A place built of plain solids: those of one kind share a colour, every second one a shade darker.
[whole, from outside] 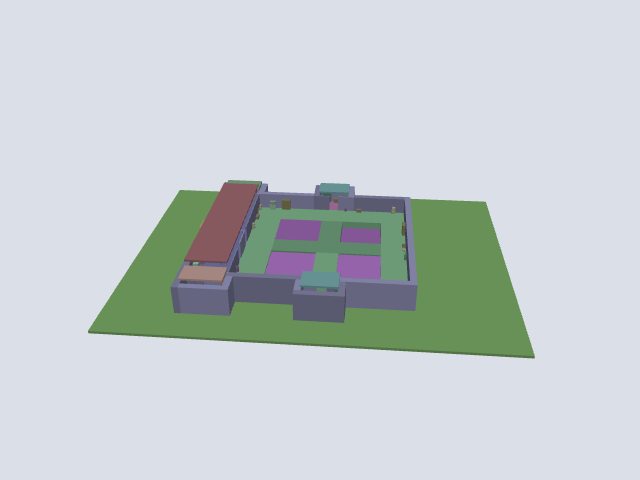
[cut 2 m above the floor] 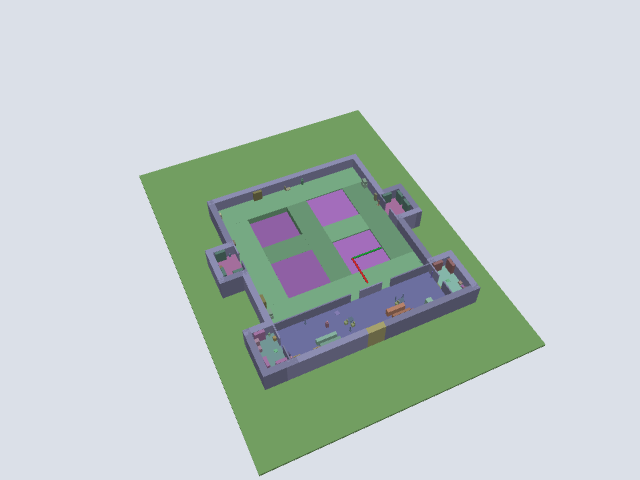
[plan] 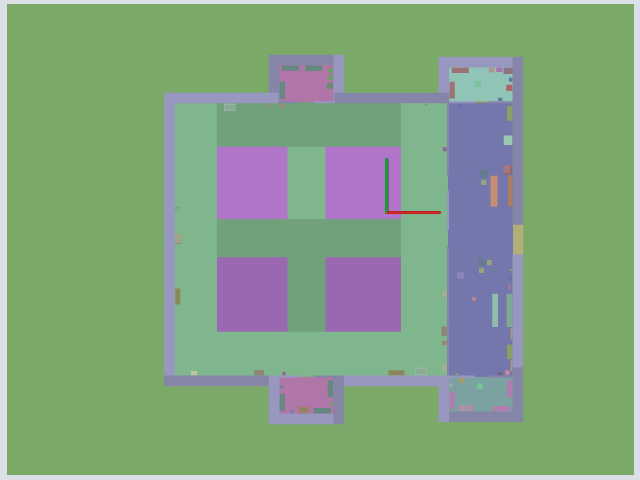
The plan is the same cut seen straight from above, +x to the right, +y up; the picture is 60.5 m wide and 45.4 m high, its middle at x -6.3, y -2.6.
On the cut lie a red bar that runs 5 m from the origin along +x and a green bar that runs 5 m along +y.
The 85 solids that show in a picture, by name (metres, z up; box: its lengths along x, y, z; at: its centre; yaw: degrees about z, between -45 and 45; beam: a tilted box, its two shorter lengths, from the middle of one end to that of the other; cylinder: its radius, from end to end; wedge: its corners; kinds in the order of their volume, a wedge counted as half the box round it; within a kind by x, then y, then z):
{
 "ground_under_all_1": {"box": [59.3, 44.56, 0.4], "at": [-6.26, -2.55, -1.94]},
 "floor_gang_1": {"box": [4.1, 25.95, 1.79], "at": [-18.09, -2.55, -0.9]},
 "floor_gang_2": {"box": [3.6, 7.05, 1.79], "at": [-7.58, -7.75, -0.9]},
 "floor_gang_3": {"box": [3.6, 6.85, 1.79], "at": [-7.58, 2.8, -0.9]},
 "floor_gang_4": {"box": [17.4, 4.25, 1.79], "at": [-7.33, -13.4, -0.9]},
 "floor_gang_5": {"box": [17.4, 3.6, 1.79], "at": [-7.33, -2.42, -0.9]},
 "floor_gang_6": {"box": [17.4, 4.2, 1.79], "at": [-7.33, 8.32, -0.9]},
 "floor_gang_7": {"box": [4.45, 25.95, 1.79], "at": [3.59, -2.55, -0.9]},
 "wall_1": {"box": [1.0, 27.75, 4.46], "at": [-20.54, -2.55, 0.44]},
 "wall_2": {"box": [10.81, 1.0, 4.46], "at": [-15.63, -15.93, 0.44]},
 "wall_3": {"box": [10.81, 1.0, 4.46], "at": [-15.63, 10.83, 0.44]},
 "wall_4": {"box": [1.0, 4.6, 4.46], "at": [-10.64, -17.73, 0.44]},
 "wall_5": {"box": [1.0, 4.6, 4.46], "at": [-10.64, 12.62, 0.44]},
 "wall_6": {"box": [2.0, 0.2, 4.46], "at": [-9.34, 10.43, 0.44]},
 "wall_7": {"box": [1.9, 0.2, 4.46], "at": [-9.29, -15.53, 0.44]},
 "wall_8": {"box": [7.1, 1.0, 4.46], "at": [-7.58, -19.53, 0.44]},
 "wall_9": {"box": [7.1, 1.0, 4.46], "at": [-7.58, 14.43, 0.44]},
 "wall_10": {"box": [1.91, 0.2, 4.46], "at": [-5.88, 10.43, 0.44]},
 "wall_11": {"box": [2.0, 0.2, 4.46], "at": [-5.83, -15.53, 0.44]},
 "wall_12": {"box": [1.0, 4.6, 4.46], "at": [-4.53, -17.73, 0.44]},
 "wall_13": {"box": [1.0, 4.6, 4.46], "at": [-4.53, 12.62, 0.44]},
 "wall_14": {"box": [10.85, 1.0, 4.46], "at": [0.49, -15.93, 0.44]},
 "wall_15": {"box": [10.85, 1.0, 4.46], "at": [0.49, 10.83, 0.44]},
 "wall_16": {"box": [1.0, 4.4, 4.46], "at": [5.41, -17.62, 0.44]},
 "wall_17": {"box": [1.0, 4.4, 4.46], "at": [5.41, 12.53, 0.44]},
 "wall_18": {"box": [0.2, 12.45, 4.46], "at": [5.82, -9.4, 0.44]},
 "wall_19": {"box": [0.2, 3.73, 4.46], "at": [5.82, 0.19, 0.44]},
 "wall_20": {"box": [0.2, 6.98, 4.46], "at": [5.82, 7.04, 0.44]},
 "wall_21": {"box": [2.6, 0.2, 4.46], "at": [7.01, -15.53, 0.44]},
 "wall_22": {"box": [2.6, 0.2, 4.46], "at": [7.01, 10.43, 0.44]},
 "wall_23": {"box": [8.0, 1.0, 4.46], "at": [8.91, -19.33, 0.44]},
 "wall_24": {"box": [8.0, 1.0, 4.46], "at": [8.91, 14.23, 0.44]},
 "wall_25": {"box": [2.6, 0.2, 4.46], "at": [10.82, -15.53, 0.44]},
 "wall_26": {"box": [2.6, 0.2, 4.46], "at": [10.82, 10.43, 0.44]},
 "wall_27": {"box": [1.0, 5.2, 4.46], "at": [12.42, -17.23, 0.44]},
 "wall_28": {"box": [1.0, 12.48, 4.46], "at": [12.42, -10.19, 0.44]},
 "wall_29": {"box": [1.0, 12.48, 4.46], "at": [12.42, 5.09, 0.44]},
 "wall_30": {"box": [1.0, 5.2, 4.46], "at": [12.42, 12.12, 0.44]},
 "floor_foyer_1": {"box": [6.2, 25.95, 1.79], "at": [8.91, -2.55, -0.9]},
 "step_tier_1": {"box": [6.65, 7.05, 0.6], "at": [-12.71, -7.75, -1.49]},
 "step_tier_2": {"box": [6.65, 6.85, 1.59], "at": [-12.71, 2.8, -0.99]},
 "step_tier_3": {"box": [7.15, 7.05, 1.79], "at": [-2.21, -7.75, -0.9]},
 "step_tier_4": {"box": [7.15, 6.85, 1.55], "at": [-2.21, 2.8, -1.01]},
 "floor_side_1": {"box": [5.3, 3.6, 1.79], "at": [-7.58, -17.32, -0.9]},
 "floor_side_2": {"box": [5.3, 3.6, 1.79], "at": [-7.58, 12.22, -0.9]},
 "ceil_foyer_1": {"box": [6.2, 25.95, 0.3], "at": [8.91, -2.55, 4.35]},
 "floor_cloaks_1": {"box": [6.2, 3.4, 1.79], "at": [8.91, 12.12, -0.9]},
 "floor_store_1": {"box": [6.2, 3.4, 1.79], "at": [8.91, -17.23, -0.9]},
 "door_leaf_1": {"box": [0.97, 2.8, 5.06], "at": [12.43, -2.55, 0.74]},
 "ceil_side_1": {"box": [5.3, 3.6, 0.3], "at": [-7.58, -17.32, 3.4]},
 "ceil_side_2": {"box": [5.3, 3.6, 0.3], "at": [-7.58, 12.22, 3.4]},
 "shelves_side_1": {"box": [0.5, 1.6, 2.0], "at": [-9.86, -17.98, 1.0]},
 "shelves_side_2": {"box": [0.5, 1.6, 2.0], "at": [-9.86, 11.57, 1.0]},
 "shelves_side_3": {"box": [1.6, 0.5, 2.0], "at": [-9.09, 13.64, 1.0]},
 "shelves_side_4": {"box": [1.6, 0.5, 2.0], "at": [-6.88, 13.64, 1.0]},
 "shelves_side_5": {"box": [1.6, 0.5, 2.0], "at": [-6.08, -18.75, 1.0]},
 "shelves_side_6": {"box": [0.5, 1.6, 2.0], "at": [-5.32, -16.68, 1.0]},
 "ceil_cloaks_1": {"box": [6.2, 3.4, 0.3], "at": [8.91, 12.12, 3.4]},
 "ceil_store_1": {"box": [6.2, 3.4, 0.3], "at": [8.91, -17.23, 3.4]},
 "shelves_store_1": {"box": [0.5, 1.6, 2.0], "at": [6.2, -17.77, 1.0]},
 "shelves_store_2": {"box": [1.6, 0.5, 2.0], "at": [10.87, -18.55, 1.0]},
 "shelves_store_3": {"box": [0.5, 1.6, 2.0], "at": [11.63, -16.68, 1.0]},
 "cloakroom_foyer_1": {"box": [0.55, 3.15, 1.0], "at": [10.26, -9.25, 0.5]},
 "cloakroom_foyer_2": {"box": [0.55, 3.15, 1.75], "at": [11.61, -9.25, 0.87]},
 "bar_foyer_1": {"box": [0.65, 2.9, 1.1], "at": [10.16, 2.02, 0.55]},
 "bar_foyer_2": {"box": [0.4, 2.9, 2.1], "at": [11.69, 2.02, 1.05]},
 "shelves_cloaks_1": {"box": [0.5, 1.6, 2.0], "at": [6.2, 11.57, 1.0]},
 "shelves_cloaks_2": {"box": [1.6, 0.5, 2.0], "at": [6.96, 13.45, 1.0]},
 "lockers_1": {"box": [0.48, 1.5, 1.8], "at": [-19.76, -7.95, 0.9]},
 "lockers_2": {"box": [1.5, 0.48, 1.8], "at": [0.92, -15.15, 0.9]},
 "machine_foyer_1": {"box": [0.8, 0.9, 1.73], "at": [11.48, 6.83, 0.96]},
 "cart_1": {"box": [0.98, 0.58, 0.58], "at": [-14.84, 9.94, 1.21]},
 "cart_2": {"box": [0.98, 0.58, 0.58], "at": [3.27, -15.04, 1.21]},
 "fridge_store_1": {"box": [0.6, 0.6, 1.8], "at": [7.17, -18.5, 0.9]},
 "bench_foyer_1": {"box": [0.5, 1.4, 0.46], "at": [11.63, -13.18, 0.22]},
 "bench_foyer_2": {"box": [0.5, 1.4, 0.46], "at": [11.63, 9.38, 0.22]},
 "chest_1": {"box": [0.9, 0.5, 0.53], "at": [-12.07, -15.14, 0.26]},
 "chest_2": {"box": [0.5, 0.9, 0.53], "at": [5.43, -11.23, 0.26]},
 "hamper_cloaks_1": {"box": [0.9, 0.6, 0.72], "at": [11.52, 13.39, 0.36]},
 "hamper_side_1": {"box": [0.9, 0.6, 0.72], "at": [-7.83, -18.7, 0.36]},
 "armchair_foyer_1": {"box": [0.86, 0.9, 0.33], "at": [11.46, 4.03, 0.27]},
 "cafe_table_foyer_1": {"box": [0.7, 0.7, 0.04], "at": [8.97, -4.72, 0.72]},
 "cafe_table_foyer_2": {"box": [0.7, 0.7, 0.04], "at": [9.19, 3.61, 0.72]},
 "trolley_1": {"box": [0.6, 1.0, 0.06], "at": [-19.7, -2.48, 0.2]},
 "low_table_foyer_1": {"box": [0.66, 0.6, 0.04], "at": [7.0, -5.95, 0.41]}
}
